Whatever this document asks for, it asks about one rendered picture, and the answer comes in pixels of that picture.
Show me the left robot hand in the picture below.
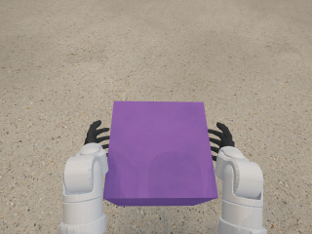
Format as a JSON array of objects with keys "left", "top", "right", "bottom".
[{"left": 84, "top": 120, "right": 110, "bottom": 157}]

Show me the carton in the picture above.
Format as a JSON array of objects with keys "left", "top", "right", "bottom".
[{"left": 102, "top": 100, "right": 218, "bottom": 207}]

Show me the right robot hand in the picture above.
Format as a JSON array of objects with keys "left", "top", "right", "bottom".
[{"left": 208, "top": 122, "right": 235, "bottom": 161}]

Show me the robot right forearm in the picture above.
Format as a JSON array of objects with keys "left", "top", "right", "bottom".
[{"left": 214, "top": 146, "right": 267, "bottom": 234}]

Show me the robot left forearm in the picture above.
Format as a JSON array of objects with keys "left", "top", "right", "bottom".
[{"left": 58, "top": 142, "right": 109, "bottom": 234}]

